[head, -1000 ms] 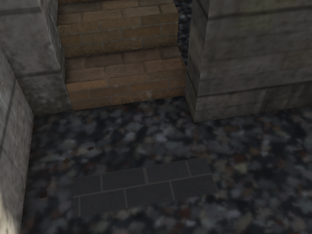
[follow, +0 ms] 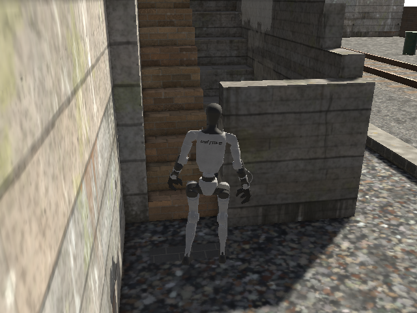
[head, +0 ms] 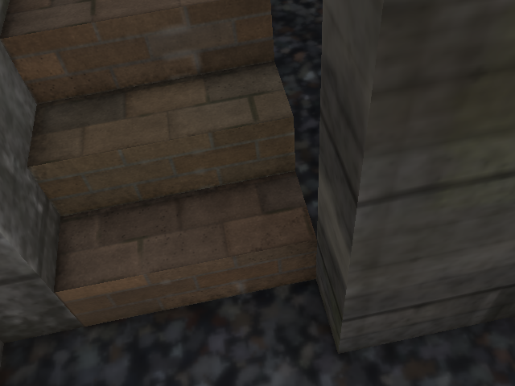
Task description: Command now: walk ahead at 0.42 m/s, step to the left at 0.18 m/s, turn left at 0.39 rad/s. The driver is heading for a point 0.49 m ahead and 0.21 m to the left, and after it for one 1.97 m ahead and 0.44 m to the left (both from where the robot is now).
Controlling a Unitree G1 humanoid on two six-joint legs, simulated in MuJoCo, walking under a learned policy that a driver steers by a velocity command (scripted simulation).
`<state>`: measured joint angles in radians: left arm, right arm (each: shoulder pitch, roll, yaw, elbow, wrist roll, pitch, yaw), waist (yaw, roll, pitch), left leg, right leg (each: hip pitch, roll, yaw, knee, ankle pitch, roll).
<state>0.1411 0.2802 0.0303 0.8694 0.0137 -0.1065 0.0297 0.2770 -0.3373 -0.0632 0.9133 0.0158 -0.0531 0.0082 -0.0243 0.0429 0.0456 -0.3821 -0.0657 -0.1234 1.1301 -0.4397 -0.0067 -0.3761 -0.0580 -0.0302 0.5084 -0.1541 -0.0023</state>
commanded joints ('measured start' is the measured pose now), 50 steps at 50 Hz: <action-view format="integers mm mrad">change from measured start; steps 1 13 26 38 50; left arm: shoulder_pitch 67 118 -86 -101 -134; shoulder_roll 94 195 172 104 201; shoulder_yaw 4 35 38 8 49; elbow -10 37 -158 -184 -245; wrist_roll -3 10 -60 -23 21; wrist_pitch -12 1 -55 30 99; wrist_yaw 14 19 -55 8 13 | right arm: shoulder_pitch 44 -119 232 132 46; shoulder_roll -54 -11 -195 -97 -93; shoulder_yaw -18 -43 -65 -15 2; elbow -84 -264 -277 -224 -132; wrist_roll -11 -2 2 -12 -64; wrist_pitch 31 48 12 1 62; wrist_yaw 13 5 28 -62 -52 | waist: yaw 9 72 -96 4 -20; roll -181 -176 175 120 -111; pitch -122 55 -206 -123 -112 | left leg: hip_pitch -191 -302 584 38 -55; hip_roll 130 160 358 121 60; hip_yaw -23 93 -521 -41 -7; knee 55 -271 -866 -737 -72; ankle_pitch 172 459 71 912 -74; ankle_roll -1 -48 345 118 -123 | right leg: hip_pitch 235 301 -532 60 45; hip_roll -249 -262 2 151 -154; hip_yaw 201 -102 88 -33 447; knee -219 -356 969 123 -233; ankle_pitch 212 163 -371 99 12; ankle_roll -81 -123 -33 75 -223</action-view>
